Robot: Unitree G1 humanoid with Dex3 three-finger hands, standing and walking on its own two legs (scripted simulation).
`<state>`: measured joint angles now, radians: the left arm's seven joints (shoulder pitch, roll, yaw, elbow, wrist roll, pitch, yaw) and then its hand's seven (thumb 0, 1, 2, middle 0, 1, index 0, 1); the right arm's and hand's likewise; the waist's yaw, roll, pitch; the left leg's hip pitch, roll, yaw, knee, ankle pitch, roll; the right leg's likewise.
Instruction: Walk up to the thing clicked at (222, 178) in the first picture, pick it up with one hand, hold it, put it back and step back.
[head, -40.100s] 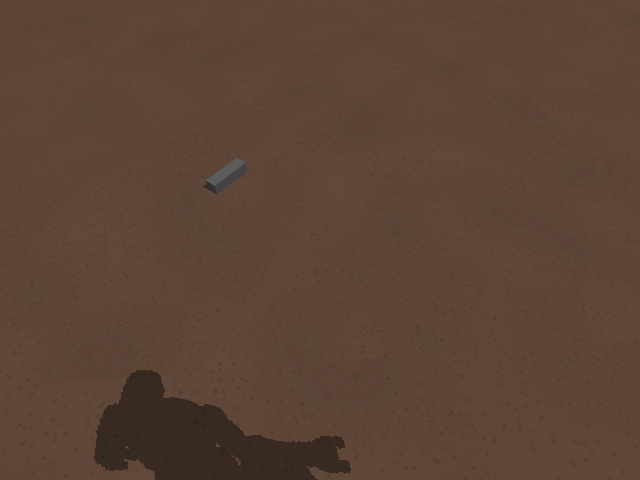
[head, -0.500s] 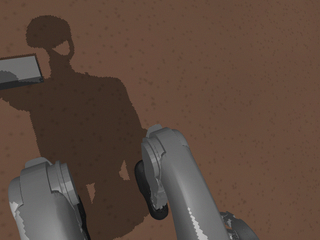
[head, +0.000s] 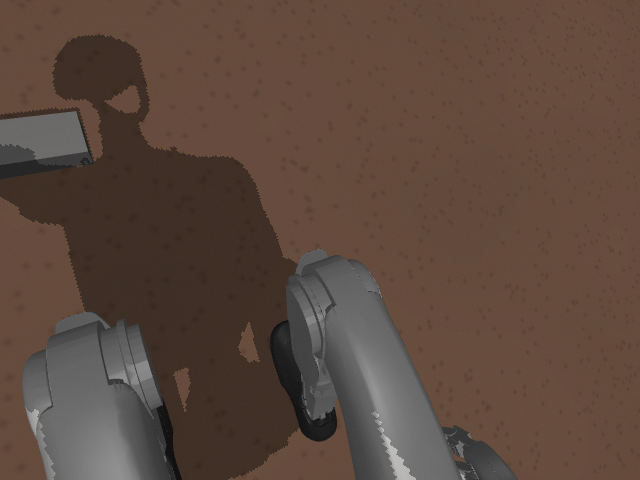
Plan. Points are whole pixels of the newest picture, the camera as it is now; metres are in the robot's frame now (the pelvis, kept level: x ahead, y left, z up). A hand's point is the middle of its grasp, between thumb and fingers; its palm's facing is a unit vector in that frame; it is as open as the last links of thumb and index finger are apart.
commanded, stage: approach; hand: left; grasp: from above
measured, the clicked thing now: (1, 150) +0.55 +0.28 -0.30
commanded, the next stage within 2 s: close in in 0.82 s
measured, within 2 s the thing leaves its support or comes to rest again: neither
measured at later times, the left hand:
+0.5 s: hand out of the picture +0.57 +0.25 -0.15, palm faces -0.38 -0.04 -0.93, open 13.8 cm
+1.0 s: hand out of the picture +0.55 +0.28 -0.17, palm faces -0.36 -0.05 -0.93, open 13.6 cm
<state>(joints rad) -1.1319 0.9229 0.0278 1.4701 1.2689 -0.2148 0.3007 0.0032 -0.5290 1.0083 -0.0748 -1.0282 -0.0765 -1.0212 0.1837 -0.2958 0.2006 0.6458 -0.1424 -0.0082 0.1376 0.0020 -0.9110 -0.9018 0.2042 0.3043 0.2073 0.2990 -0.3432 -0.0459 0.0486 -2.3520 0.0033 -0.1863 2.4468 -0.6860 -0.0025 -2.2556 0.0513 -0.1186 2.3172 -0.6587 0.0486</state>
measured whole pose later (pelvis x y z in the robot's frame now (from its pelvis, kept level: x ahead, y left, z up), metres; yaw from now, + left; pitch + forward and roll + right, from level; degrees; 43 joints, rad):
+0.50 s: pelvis +0.00 +0.00 +0.00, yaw +0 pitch +34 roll -10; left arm -1.32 0.89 -0.02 1.57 1.28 -0.09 0.33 0.00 -0.50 0.98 -0.08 -1.10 -0.10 -1.08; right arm 0.20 -0.30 0.23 0.62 -0.14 0.00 0.11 0.00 -0.92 -0.90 0.20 0.30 0.21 0.30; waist -0.43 -0.02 0.05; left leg -2.37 0.02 -0.18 2.44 -0.68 -0.01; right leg -2.29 0.06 -0.11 2.31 -0.64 0.05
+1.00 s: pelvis +0.00 +0.00 +0.00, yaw -1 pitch +33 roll -12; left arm -1.25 0.92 -0.06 1.41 1.27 -0.17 0.28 0.00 -0.48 1.01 -0.09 -1.12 -0.11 -1.09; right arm 0.18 -0.32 0.23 0.61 -0.16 0.02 0.10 0.00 -0.91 -0.90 0.20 0.30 0.21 0.30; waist -0.38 -0.08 0.07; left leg -2.37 0.00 -0.20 2.45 -0.68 -0.01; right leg -2.27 0.05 -0.13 2.32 -0.65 0.04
